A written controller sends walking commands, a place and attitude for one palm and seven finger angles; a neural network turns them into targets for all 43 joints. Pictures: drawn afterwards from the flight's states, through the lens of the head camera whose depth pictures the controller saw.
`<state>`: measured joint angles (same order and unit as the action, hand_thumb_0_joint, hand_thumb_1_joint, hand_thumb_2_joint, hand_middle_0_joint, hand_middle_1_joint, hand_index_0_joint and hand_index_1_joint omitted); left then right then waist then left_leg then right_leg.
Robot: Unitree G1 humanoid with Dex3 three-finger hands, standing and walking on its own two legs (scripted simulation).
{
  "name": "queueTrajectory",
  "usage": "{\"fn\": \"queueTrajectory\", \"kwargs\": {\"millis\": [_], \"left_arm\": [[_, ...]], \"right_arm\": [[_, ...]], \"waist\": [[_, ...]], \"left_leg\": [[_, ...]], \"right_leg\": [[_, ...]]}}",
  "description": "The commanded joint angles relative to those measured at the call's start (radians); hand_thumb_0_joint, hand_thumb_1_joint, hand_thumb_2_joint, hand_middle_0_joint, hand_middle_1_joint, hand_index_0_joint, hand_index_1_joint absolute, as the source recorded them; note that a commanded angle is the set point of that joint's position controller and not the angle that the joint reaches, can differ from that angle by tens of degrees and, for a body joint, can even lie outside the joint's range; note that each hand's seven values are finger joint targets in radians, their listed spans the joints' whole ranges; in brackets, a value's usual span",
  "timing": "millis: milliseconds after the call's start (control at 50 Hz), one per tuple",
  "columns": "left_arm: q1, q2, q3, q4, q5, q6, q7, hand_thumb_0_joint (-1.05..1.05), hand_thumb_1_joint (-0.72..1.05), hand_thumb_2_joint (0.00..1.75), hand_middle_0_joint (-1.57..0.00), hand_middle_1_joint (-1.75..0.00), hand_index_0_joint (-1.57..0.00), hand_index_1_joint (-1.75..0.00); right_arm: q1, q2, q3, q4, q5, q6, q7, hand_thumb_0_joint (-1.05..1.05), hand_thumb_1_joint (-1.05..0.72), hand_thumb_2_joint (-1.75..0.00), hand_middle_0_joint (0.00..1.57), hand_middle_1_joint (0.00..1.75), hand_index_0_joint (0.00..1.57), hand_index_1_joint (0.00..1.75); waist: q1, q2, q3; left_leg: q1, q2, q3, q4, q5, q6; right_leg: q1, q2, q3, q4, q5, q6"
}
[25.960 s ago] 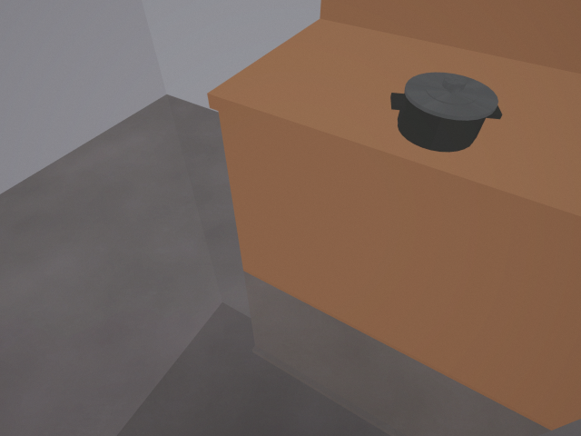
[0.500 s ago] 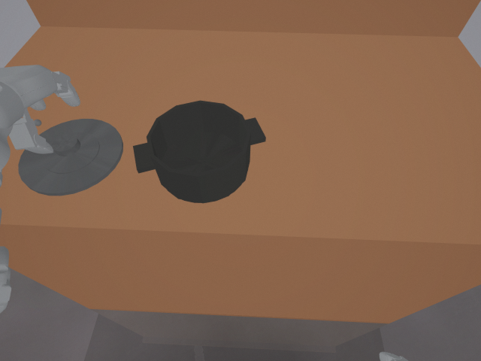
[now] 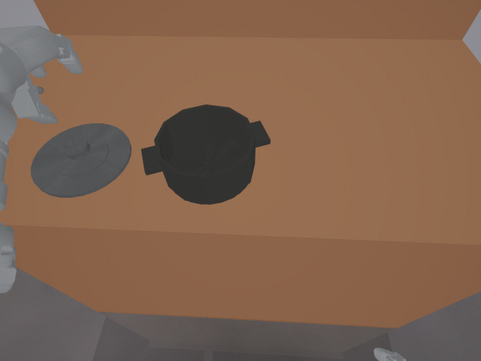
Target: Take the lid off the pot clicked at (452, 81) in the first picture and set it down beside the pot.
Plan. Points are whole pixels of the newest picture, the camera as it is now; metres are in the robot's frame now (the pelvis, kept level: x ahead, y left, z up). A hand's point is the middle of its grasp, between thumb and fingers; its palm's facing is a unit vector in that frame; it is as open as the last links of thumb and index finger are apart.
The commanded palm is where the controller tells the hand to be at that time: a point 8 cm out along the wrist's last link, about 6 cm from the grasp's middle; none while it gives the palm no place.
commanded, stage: raise the empty hand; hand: left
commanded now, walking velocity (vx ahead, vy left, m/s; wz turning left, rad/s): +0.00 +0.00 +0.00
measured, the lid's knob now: (76, 148) +0.47 +0.30 +0.08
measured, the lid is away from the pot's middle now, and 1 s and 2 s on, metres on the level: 0.24 0.24 0.24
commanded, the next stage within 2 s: draw the hand back to the body in 0.16 s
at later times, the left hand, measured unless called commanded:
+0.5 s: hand (32, 96) +0.44 +0.28 +0.22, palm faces -0.23 -0.03 -0.97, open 11.1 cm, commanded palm +0.40 +0.29 +0.29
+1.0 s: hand (44, 86) +0.39 +0.22 +0.27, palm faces +0.36 -0.89 -0.29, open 11.0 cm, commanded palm +0.33 +0.27 +0.28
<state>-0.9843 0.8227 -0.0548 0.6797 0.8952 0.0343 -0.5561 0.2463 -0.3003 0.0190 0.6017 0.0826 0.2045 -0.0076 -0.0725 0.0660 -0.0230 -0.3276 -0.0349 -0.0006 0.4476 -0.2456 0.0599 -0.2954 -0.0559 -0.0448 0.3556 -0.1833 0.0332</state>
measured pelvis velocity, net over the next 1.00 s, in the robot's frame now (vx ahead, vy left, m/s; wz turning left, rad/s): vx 0.01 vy -0.03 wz -0.03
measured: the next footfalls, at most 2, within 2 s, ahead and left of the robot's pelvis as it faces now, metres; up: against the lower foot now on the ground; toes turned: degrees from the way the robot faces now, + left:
none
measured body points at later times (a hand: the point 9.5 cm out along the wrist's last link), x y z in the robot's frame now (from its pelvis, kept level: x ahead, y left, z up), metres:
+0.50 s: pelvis +0.00 -0.01 +0.00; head +0.05 -0.03 +0.45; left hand +0.45 +0.28 +0.27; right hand +0.09 -0.28 -0.12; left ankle -0.02 +0.08 -0.74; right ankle -0.01 -0.16 -0.74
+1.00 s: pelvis +0.01 -0.03 +0.00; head +0.03 -0.03 +0.45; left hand +0.36 +0.26 +0.28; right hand +0.16 -0.26 -0.09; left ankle -0.02 +0.08 -0.74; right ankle -0.01 -0.16 -0.74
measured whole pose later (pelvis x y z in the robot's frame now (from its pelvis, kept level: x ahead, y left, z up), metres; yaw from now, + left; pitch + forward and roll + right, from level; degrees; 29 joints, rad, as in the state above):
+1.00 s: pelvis +0.01 -0.03 +0.00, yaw -2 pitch +0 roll -1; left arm -0.50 0.53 0.34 0.18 -0.02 -0.08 0.00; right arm 0.19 -0.23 0.08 0.60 0.05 -0.01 -0.06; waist 0.01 0.02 0.05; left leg -0.14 0.01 0.02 0.41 -0.26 0.02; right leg -0.14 -0.01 -0.02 0.36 -0.21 0.01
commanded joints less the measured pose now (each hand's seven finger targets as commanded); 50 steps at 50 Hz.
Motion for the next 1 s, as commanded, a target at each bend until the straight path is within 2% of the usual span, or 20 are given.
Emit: {"fn": "queueTrajectory", "kwargs": {"millis": [0, 40, 100, 140, 200, 240, 280, 320, 340, 440, 620, 640, 720, 740, 760, 780, 820, 900, 920, 980], "left_arm": [[-0.509, 0.313, 0.117, -0.151, 0.011, 0.022, 0.034, 0.00, -0.14, 0.90, -0.48, -0.60, -0.48, -0.60], [-0.555, 0.330, 0.121, -0.222, 0.017, 0.023, 0.038, 0.00, -0.14, 0.90, -0.48, -0.60, -0.48, -0.60], [-0.464, 0.272, 0.080, -0.050, 0.019, 0.041, 0.026, 0.00, -0.14, 0.90, -0.48, -0.60, -0.48, -0.60], [-0.507, 0.315, 0.095, -0.103, 0.025, 0.032, 0.029, 0.00, -0.14, 0.90, -0.48, -0.60, -0.48, -0.60], [-0.571, 0.299, 0.083, -0.161, 0.026, 0.031, 0.030, 0.00, -0.14, 0.90, -0.48, -0.60, -0.48, -0.60], [-0.526, 0.378, 0.148, -0.116, 0.035, 0.024, 0.037, 0.00, -0.14, 0.90, -0.48, -0.60, -0.48, -0.60], [-0.428, 0.346, 0.135, -0.054, 0.023, 0.022, 0.026, 0.00, -0.14, 0.90, -0.48, -0.60, -0.48, -0.60], [-0.403, 0.325, 0.118, -0.116, 0.003, 0.016, 0.023, 0.00, -0.14, 0.90, -0.48, -0.60, -0.48, -0.60], [-0.450, 0.375, 0.158, -0.264, 0.008, 0.008, 0.027, 0.00, -0.14, 0.90, -0.48, -0.60, -0.48, -0.60], [-0.282, 0.412, 0.233, -0.235, -0.014, 0.017, 0.020, 0.00, -0.14, 0.90, -0.48, -0.60, -0.48, -0.60], [-0.164, 0.384, 0.254, -0.416, -0.066, 0.022, 0.017, 0.00, -0.14, 0.90, -0.48, -0.60, -0.48, -0.60], [-0.182, 0.413, 0.284, -0.481, -0.061, 0.019, 0.016, 0.00, -0.14, 0.90, -0.48, -0.60, -0.48, -0.60], [-0.077, 0.338, 0.238, -0.452, -0.091, 0.038, 0.008, 0.00, -0.14, 0.90, -0.48, -0.60, -0.48, -0.60], [-0.236, 0.058, 0.374, -0.587, -0.685, -0.075, 0.217, 0.00, -0.14, 0.90, -0.48, -0.60, -0.48, -0.60], [-0.095, 0.036, 0.337, -0.544, -0.722, -0.105, 0.323, 0.00, -0.14, 0.90, -0.48, -0.60, -0.48, -0.60], [-0.009, -0.016, 0.351, -0.536, -0.813, -0.118, 0.396, 0.00, -0.14, 0.90, -0.48, -0.60, -0.48, -0.60], [0.054, 0.079, 0.481, -0.535, -0.900, -0.131, 0.502, 0.00, -0.14, 0.90, -0.48, -0.60, -0.48, -0.60], [0.013, 0.061, 0.536, -0.711, -0.942, -0.172, 0.600, 0.00, -0.06, 0.90, -0.46, -0.58, -0.46, -0.58], [0.041, 0.085, 0.569, -0.724, -0.946, -0.183, 0.615, 0.00, -0.03, 0.90, -0.45, -0.57, -0.45, -0.57], [0.129, 0.007, 0.556, -0.826, -0.967, -0.195, 0.630, 0.00, 0.05, 0.90, -0.43, -0.55, -0.43, -0.55]], "right_arm": [[-0.008, -0.152, -0.052, -0.110, -0.005, -0.034, -0.017, 0.00, -0.90, -0.90, 0.20, 0.30, 0.20, 0.30], [-0.002, -0.153, -0.055, -0.117, -0.008, -0.039, -0.013, 0.00, -0.90, -0.90, 0.20, 0.30, 0.20, 0.30], [0.000, -0.153, -0.049, -0.103, 0.000, -0.040, -0.021, 0.00, -0.90, -0.90, 0.20, 0.30, 0.20, 0.30], [0.005, -0.158, -0.048, -0.110, -0.004, -0.036, -0.020, 0.00, -0.90, -0.90, 0.20, 0.30, 0.20, 0.30], [-0.011, -0.150, -0.052, -0.113, -0.002, -0.041, -0.027, 0.00, -0.90, -0.90, 0.20, 0.30, 0.20, 0.30], [0.020, -0.157, -0.049, -0.104, -0.010, -0.044, -0.028, 0.00, -0.90, -0.90, 0.20, 0.30, 0.20, 0.30], [-0.002, -0.152, -0.044, -0.115, -0.003, -0.040, -0.030, 0.00, -0.90, -0.90, 0.20, 0.30, 0.20, 0.30], [-0.014, -0.162, -0.052, -0.120, 0.002, -0.035, -0.022, 0.00, -0.90, -0.90, 0.20, 0.30, 0.20, 0.30], [-0.020, -0.151, -0.049, -0.144, -0.003, -0.035, -0.016, 0.00, -0.90, -0.90, 0.20, 0.30, 0.20, 0.30], [-0.028, -0.152, -0.045, -0.151, -0.005, -0.034, -0.015, 0.00, -0.90, -0.90, 0.20, 0.30, 0.20, 0.30], [-0.080, -0.150, -0.051, -0.170, -0.001, -0.038, -0.010, 0.00, -0.90, -0.90, 0.20, 0.30, 0.20, 0.30], [-0.075, -0.139, -0.046, -0.179, -0.005, -0.037, -0.009, 0.00, -0.90, -0.90, 0.20, 0.30, 0.20, 0.30], [-0.118, -0.148, -0.045, -0.180, 0.003, -0.032, -0.006, 0.00, -0.90, -0.90, 0.20, 0.30, 0.20, 0.30], [0.017, -0.050, -0.034, -0.213, 0.008, -0.118, -0.021, 0.00, -0.90, -0.90, 0.20, 0.30, 0.20, 0.30], [-0.029, -0.083, -0.018, -0.204, 0.001, -0.154, -0.035, 0.00, -0.90, -0.90, 0.20, 0.30, 0.20, 0.30], [-0.058, -0.082, -0.016, -0.202, -0.001, -0.182, -0.051, 0.00, -0.90, -0.90, 0.20, 0.30, 0.20, 0.30], [-0.068, -0.113, -0.013, -0.146, -0.014, -0.203, -0.066, 0.00, -0.90, -0.90, 0.20, 0.30, 0.20, 0.30], [-0.096, -0.085, -0.006, -0.115, -0.033, -0.250, -0.077, 0.00, -0.90, -0.90, 0.20, 0.30, 0.20, 0.30], [-0.092, -0.091, -0.009, -0.100, -0.040, -0.259, -0.077, 0.00, -0.90, -0.90, 0.20, 0.30, 0.20, 0.30], [-0.119, -0.075, -0.015, -0.105, -0.045, -0.289, -0.067, 0.00, -0.90, -0.90, 0.20, 0.30, 0.20, 0.30]], "waist": [[-0.002, 0.007, -0.390], [0.000, 0.058, -0.445], [-0.008, -0.040, -0.337], [-0.002, -0.010, -0.389], [-0.011, 0.035, -0.400], [-0.002, 0.017, -0.417], [0.004, -0.027, -0.365], [0.005, 0.020, -0.371], [0.023, 0.054, -0.461], [0.032, 0.016, -0.388], [0.033, 0.064, -0.391], [0.049, 0.057, -0.431], [0.040, 0.023, -0.337], [0.008, -0.019, -0.307], [0.025, -0.023, -0.278], [0.040, -0.060, -0.252], [0.057, -0.100, -0.208], [0.078, 0.109, -0.249], [0.079, 0.093, -0.237], [0.091, 0.096, -0.265]], "left_leg": [[0.227, -0.007, -0.043, -0.019, 0.470, 0.013], [0.274, -0.005, -0.049, -0.017, 0.519, 0.009], [0.195, -0.005, -0.027, -0.024, 0.399, 0.011], [0.200, -0.006, -0.022, -0.030, 0.407, 0.011], [0.243, -0.007, -0.028, -0.022, 0.433, 0.017], [0.227, -0.008, -0.026, -0.019, 0.440, 0.016], [0.175, -0.008, -0.008, -0.020, 0.413, 0.017], [0.197, 0.000, -0.011, -0.015, 0.452, 0.013], [0.243, -0.001, -0.025, -0.016, 0.518, 0.017], [0.203, -0.003, -0.017, -0.007, 0.502, 0.018], [0.259, 0.000, -0.030, 0.008, 0.543, 0.022], [0.265, -0.003, -0.036, 0.003, 0.568, 0.021], [0.226, -0.001, -0.025, 0.001, 0.471, 0.015], [0.398, 0.065, -0.016, -0.028, 0.334, -0.012], [0.414, 0.091, -0.070, -0.056, 0.245, -0.015], [0.384, 0.097, -0.061, -0.079, 0.210, -0.018], [0.304, 0.080, -0.022, -0.084, 0.171, -0.012], [0.327, 0.062, -0.002, -0.085, 0.290, -0.030], [0.318, 0.063, 0.004, -0.073, 0.314, -0.027], [0.340, 0.068, 0.009, -0.058, 0.440, -0.027]], "right_leg": [[0.130, 0.094, -0.026, 0.014, 0.256, -0.070], [0.133, 0.097, -0.019, 0.012, 0.258, -0.071], [0.108, 0.095, -0.030, 0.007, 0.224, -0.068], [0.141, 0.094, -0.023, 0.011, 0.239, -0.070], [0.122, 0.093, -0.019, 0.008, 0.240, -0.071], [0.146, 0.097, -0.017, 0.007, 0.250, -0.070], [0.160, 0.088, -0.020, 0.018, 0.271, -0.066], [0.150, 0.082, -0.020, 0.017, 0.279, -0.069], [0.193, 0.086, -0.008, 0.028, 0.298, -0.066], [0.187, 0.086, -0.013, 0.025, 0.299, -0.061], [0.159, 0.082, -0.018, 0.023, 0.295, -0.059], [0.193, 0.084, -0.011, 0.032, 0.305, -0.056], [0.143, 0.080, -0.026, 0.021, 0.261, -0.058], [0.075, 0.079, -0.037, 0.005, 0.150, -0.090], [0.066, 0.073, -0.018, 0.000, 0.081, -0.092], [0.093, 0.066, -0.011, -0.012, 0.083, -0.088], [0.161, 0.058, -0.001, -0.014, 0.120, -0.080], [0.225, 0.052, 0.000, 0.001, 0.193, -0.082], [0.243, 0.049, 0.003, 0.003, 0.219, -0.082], [0.273, 0.052, -0.002, 0.020, 0.306, -0.077]]}}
